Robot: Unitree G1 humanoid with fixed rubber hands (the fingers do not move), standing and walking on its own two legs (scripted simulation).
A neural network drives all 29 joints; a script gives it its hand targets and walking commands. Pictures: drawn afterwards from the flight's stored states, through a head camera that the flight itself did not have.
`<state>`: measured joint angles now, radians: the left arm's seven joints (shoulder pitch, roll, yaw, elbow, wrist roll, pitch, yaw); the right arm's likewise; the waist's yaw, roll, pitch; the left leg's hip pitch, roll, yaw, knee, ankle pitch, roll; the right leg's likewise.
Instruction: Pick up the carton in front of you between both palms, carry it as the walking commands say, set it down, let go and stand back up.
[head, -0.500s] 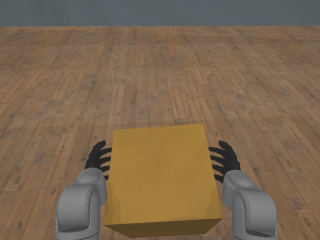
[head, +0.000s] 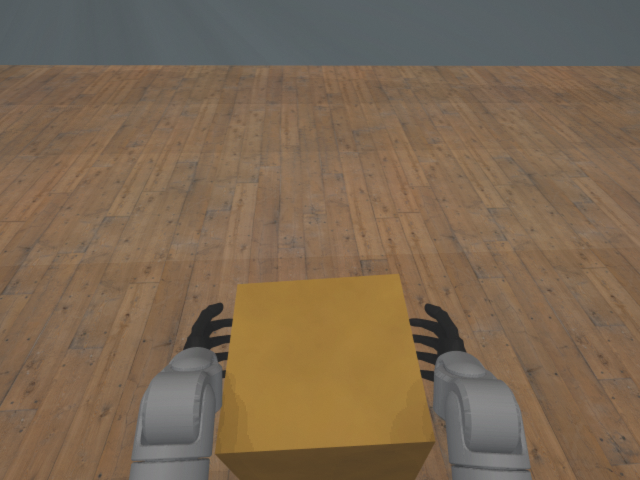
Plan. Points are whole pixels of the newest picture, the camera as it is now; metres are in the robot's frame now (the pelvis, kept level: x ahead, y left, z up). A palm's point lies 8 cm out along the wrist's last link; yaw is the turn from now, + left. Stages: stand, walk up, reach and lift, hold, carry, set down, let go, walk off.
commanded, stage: carry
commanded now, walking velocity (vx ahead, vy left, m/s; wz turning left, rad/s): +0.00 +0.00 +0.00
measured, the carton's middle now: (326, 393) +0.28 +0.00 -0.03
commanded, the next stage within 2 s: hold in 1.18 s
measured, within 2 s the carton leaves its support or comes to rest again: neither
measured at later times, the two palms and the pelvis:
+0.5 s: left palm (190, 388) +0.25 +0.16 +0.04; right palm (437, 390) +0.26 -0.13 +0.04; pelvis -0.04 +0.01 +0.00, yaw +0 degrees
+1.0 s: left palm (179, 404) +0.23 +0.17 +0.04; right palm (438, 406) +0.23 -0.13 +0.04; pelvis -0.06 +0.02 +0.00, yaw +0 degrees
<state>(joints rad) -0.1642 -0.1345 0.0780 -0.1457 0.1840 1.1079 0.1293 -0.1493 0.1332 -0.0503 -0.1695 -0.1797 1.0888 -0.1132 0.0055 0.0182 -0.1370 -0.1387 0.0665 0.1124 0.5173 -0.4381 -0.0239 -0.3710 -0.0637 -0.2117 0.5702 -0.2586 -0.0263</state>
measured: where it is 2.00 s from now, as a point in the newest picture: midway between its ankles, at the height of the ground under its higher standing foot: outside the picture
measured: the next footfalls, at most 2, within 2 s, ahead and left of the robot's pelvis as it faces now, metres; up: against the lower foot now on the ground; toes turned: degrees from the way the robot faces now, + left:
none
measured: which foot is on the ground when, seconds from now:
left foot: down 0.00-1.00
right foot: down 0.00-1.00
